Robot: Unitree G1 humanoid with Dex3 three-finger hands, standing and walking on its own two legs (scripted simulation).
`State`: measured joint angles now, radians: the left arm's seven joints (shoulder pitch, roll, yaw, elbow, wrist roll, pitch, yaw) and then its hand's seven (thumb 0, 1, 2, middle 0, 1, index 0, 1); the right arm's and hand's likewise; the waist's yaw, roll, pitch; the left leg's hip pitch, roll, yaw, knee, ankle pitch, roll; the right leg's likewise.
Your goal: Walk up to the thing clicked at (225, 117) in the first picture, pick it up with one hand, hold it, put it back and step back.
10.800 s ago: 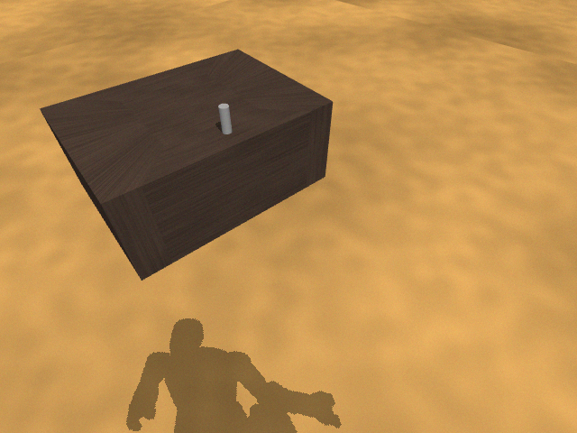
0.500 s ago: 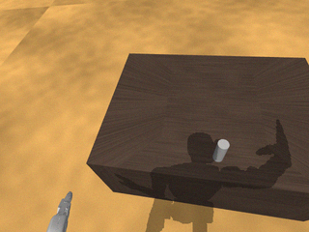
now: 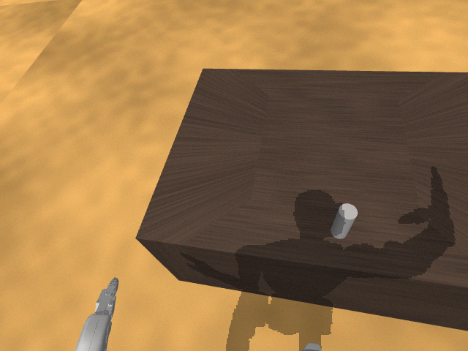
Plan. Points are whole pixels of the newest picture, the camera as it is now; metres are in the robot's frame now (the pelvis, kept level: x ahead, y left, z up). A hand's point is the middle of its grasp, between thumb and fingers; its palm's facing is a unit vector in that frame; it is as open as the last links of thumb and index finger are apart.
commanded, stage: approach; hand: right
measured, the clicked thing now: (343, 222) +0.46 -0.19 -0.21
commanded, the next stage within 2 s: close in in 0.38 s
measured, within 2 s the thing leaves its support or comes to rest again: neither
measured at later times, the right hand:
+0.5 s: hand (392, 229) +0.43 -0.29 -0.17, palm faces +0.14 +0.99 +0.04, open 17.7 cm
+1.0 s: hand (350, 229) +0.44 -0.21 -0.21, palm faces +0.14 +0.99 +0.03, open 17.8 cm
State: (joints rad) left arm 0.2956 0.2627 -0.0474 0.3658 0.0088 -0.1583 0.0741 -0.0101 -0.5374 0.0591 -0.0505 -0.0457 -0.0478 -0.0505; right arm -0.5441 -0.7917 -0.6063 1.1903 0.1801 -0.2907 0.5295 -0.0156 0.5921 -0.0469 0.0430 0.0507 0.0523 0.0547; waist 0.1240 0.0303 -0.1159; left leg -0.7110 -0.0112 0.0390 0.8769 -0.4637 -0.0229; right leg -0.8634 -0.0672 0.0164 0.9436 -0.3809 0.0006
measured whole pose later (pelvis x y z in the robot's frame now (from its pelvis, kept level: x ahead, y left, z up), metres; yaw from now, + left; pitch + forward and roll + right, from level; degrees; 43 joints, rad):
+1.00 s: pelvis -0.06 +0.00 -0.16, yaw +6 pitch +30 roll +9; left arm 0.47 0.30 0.12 -0.36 0.08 -0.07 -0.09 -0.01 -0.52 0.05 -0.06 -0.06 -0.06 -0.05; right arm -0.61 -0.56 -0.63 1.04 0.01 -0.58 0.15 -0.02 0.61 -0.04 0.04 0.05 0.04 0.05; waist 0.33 0.03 -0.16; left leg -1.48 -0.07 0.08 1.60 -0.66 -0.02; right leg -1.65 -0.11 0.10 1.66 -0.56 0.00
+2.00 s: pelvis -0.05 +0.01 -0.16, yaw +7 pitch +32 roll +8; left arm 0.47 0.31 0.16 -0.40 0.08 -0.08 -0.10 -0.01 -0.54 0.07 -0.05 -0.05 -0.05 -0.05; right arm -0.67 -0.57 -0.61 1.05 -0.03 -0.58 0.08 -0.02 0.35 -0.30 0.80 0.54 0.79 0.55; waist 0.36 0.04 -0.16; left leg -1.51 -0.08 0.07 1.62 -0.67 -0.01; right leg -1.67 -0.12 0.10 1.67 -0.56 0.01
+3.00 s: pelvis -0.04 +0.01 -0.12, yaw +5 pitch +29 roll +7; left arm 0.44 0.29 0.10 -0.29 0.08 -0.04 -0.08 -0.01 -0.56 0.07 -0.06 -0.06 -0.06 -0.07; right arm -0.69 -0.54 -0.56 1.07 -0.02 -0.53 0.06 -0.01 -0.16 -1.17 1.03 1.16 1.02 1.17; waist 0.32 0.02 -0.15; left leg -1.33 -0.07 0.06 1.44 -0.62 -0.01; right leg -1.49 -0.12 0.08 1.50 -0.53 0.01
